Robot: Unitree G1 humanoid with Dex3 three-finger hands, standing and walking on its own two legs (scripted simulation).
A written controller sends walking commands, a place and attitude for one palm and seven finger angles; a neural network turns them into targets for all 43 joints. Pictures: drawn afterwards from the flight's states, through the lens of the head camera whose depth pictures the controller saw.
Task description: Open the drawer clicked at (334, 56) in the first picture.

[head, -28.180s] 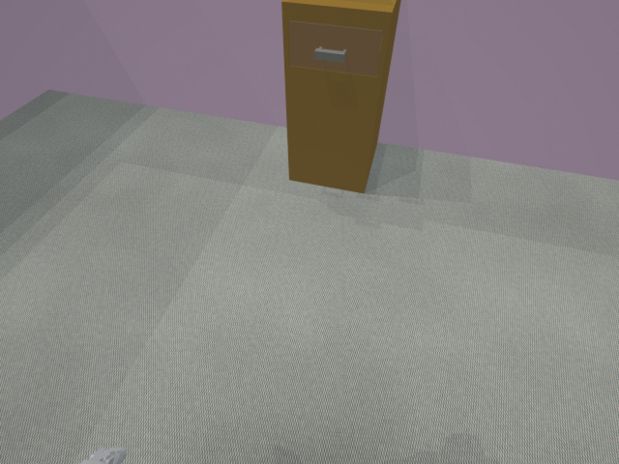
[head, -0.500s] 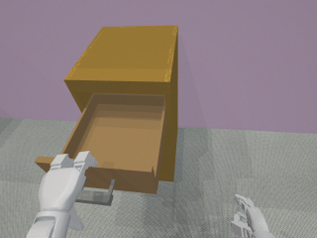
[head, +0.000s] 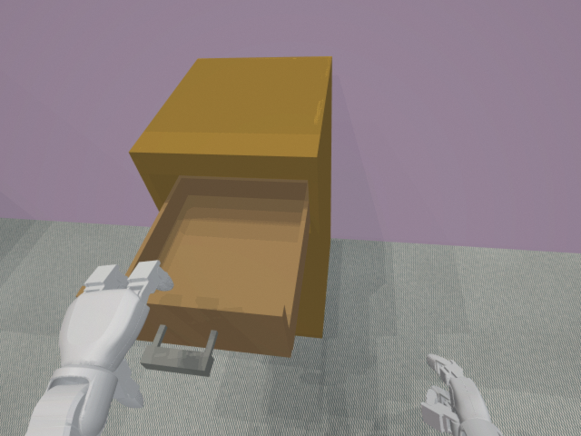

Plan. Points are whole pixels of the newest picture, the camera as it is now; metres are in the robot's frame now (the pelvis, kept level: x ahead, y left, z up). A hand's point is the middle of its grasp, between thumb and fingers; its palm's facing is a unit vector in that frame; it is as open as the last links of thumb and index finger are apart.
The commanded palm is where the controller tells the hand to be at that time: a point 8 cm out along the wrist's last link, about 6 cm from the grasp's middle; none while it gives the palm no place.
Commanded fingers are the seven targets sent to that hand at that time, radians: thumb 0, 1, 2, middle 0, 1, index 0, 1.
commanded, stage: lift the hand off the handle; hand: left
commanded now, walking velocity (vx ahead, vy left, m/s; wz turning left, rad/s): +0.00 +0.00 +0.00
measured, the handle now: (182, 347) +0.26 +0.23 -0.08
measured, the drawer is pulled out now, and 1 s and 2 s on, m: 0.30 0.30 0.30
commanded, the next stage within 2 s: draw the hand back to the body in 0.04 s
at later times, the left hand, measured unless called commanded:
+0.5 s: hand (109, 343) +0.19 +0.25 +0.08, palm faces +0.04 -0.11 -0.99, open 13.8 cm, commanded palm +0.17 +0.25 +0.14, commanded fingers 0.00 -0.50 0.30 -0.30 -1.20 -0.30 -1.20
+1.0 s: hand (110, 310) +0.21 +0.23 +0.14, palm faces +0.34 -0.86 -0.37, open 13.1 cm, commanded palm +0.15 +0.27 +0.17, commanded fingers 0.00 -0.01 0.51 -0.26 -0.88 -0.26 -0.88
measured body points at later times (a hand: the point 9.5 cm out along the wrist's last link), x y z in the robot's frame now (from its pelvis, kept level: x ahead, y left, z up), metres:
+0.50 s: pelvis +0.00 +0.01 +0.00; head +0.01 -0.03 +0.45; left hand +0.19 +0.25 +0.14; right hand +0.22 -0.19 -0.09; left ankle -0.01 +0.13 -0.73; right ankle -0.01 -0.10 -0.73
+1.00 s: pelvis +0.02 +0.01 +0.01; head +0.01 +0.00 +0.46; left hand +0.18 +0.27 +0.16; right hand +0.21 -0.19 -0.06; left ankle -0.01 +0.13 -0.73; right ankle -0.01 -0.10 -0.73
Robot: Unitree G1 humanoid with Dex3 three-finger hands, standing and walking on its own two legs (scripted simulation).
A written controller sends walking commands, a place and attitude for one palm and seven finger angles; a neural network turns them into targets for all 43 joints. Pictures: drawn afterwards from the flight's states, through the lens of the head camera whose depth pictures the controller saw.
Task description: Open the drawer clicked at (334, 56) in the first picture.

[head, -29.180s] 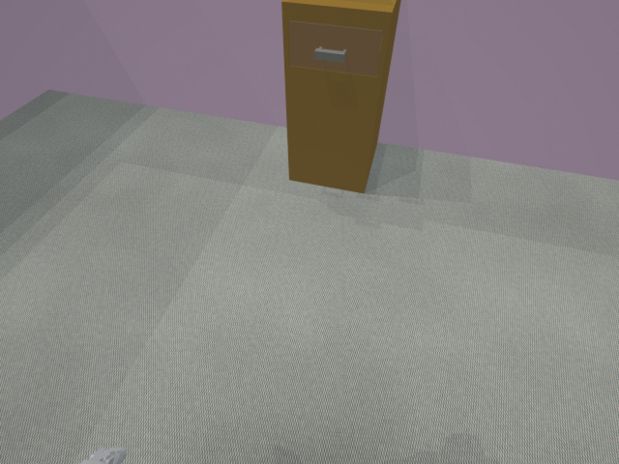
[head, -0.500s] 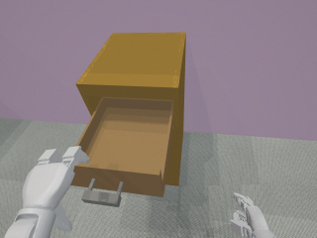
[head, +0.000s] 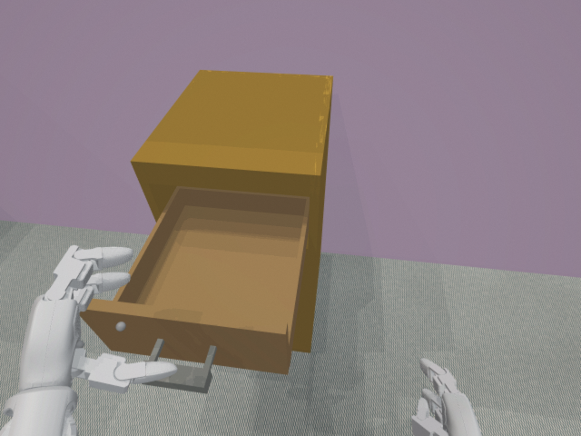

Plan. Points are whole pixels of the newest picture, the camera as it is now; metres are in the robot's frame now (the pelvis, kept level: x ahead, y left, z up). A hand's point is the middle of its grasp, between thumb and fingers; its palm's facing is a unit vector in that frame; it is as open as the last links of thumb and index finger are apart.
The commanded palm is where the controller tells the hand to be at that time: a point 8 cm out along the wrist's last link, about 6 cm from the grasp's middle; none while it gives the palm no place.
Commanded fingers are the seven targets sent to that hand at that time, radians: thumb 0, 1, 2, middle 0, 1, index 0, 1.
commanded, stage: draw the hand back to the body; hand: left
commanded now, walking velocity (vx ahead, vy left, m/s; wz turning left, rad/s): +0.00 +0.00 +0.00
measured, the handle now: (180, 362) +0.24 +0.22 -0.10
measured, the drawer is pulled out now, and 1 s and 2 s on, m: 0.30 0.30 0.30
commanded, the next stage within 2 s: step back with the hand held close in 0.74 s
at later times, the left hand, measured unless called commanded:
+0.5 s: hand (85, 324) +0.18 +0.23 +0.16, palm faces +0.39 -0.82 -0.42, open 9.0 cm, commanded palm +0.13 +0.27 +0.18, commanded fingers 0.00 0.87 0.88 -0.20 -0.32 -0.20 -0.32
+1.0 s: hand (77, 325) +0.17 +0.23 +0.17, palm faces +0.36 -0.81 -0.47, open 7.4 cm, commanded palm +0.11 +0.27 +0.18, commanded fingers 0.00 0.90 0.90 -0.20 -0.30 -0.20 -0.30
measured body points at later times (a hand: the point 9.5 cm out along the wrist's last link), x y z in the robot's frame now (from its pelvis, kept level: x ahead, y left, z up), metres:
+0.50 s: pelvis +0.00 -0.01 +0.01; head -0.02 -0.03 +0.45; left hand +0.15 +0.27 +0.18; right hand +0.20 -0.23 -0.07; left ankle -0.03 +0.12 -0.74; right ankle -0.03 -0.11 -0.74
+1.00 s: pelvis -0.02 -0.01 +0.00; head +0.00 -0.03 +0.45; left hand +0.15 +0.27 +0.19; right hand +0.18 -0.23 -0.08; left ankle -0.03 +0.12 -0.74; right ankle -0.03 -0.11 -0.74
